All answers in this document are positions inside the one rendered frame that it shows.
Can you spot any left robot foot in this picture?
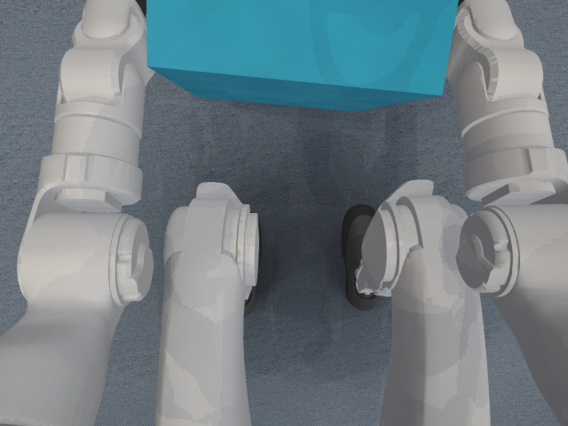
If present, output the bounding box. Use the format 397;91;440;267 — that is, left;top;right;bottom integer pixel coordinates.
244;211;262;317

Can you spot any robot right forearm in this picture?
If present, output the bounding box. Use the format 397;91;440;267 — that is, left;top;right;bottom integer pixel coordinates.
446;0;568;207

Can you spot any right robot thigh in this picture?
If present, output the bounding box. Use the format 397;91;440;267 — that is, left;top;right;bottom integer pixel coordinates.
369;195;491;426

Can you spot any right robot upper arm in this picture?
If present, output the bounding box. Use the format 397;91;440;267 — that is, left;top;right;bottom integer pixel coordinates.
456;204;568;426

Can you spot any robot left forearm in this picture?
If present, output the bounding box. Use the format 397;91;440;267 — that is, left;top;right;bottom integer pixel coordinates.
17;0;155;300

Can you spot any carton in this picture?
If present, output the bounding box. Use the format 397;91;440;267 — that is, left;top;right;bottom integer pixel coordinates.
146;0;459;112

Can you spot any left robot upper arm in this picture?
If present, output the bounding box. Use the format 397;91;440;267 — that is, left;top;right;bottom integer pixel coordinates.
0;212;154;426

